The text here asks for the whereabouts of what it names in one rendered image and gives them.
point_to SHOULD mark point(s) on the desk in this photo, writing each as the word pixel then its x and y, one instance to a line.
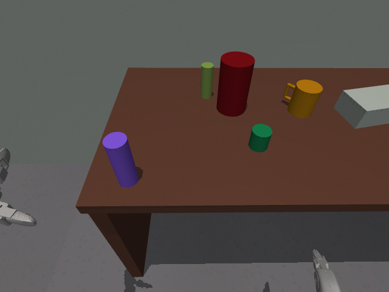
pixel 190 158

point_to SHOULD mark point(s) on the right robot hand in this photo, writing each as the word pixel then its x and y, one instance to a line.
pixel 325 279

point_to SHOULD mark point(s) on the left robot hand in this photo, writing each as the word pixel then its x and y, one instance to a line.
pixel 8 214

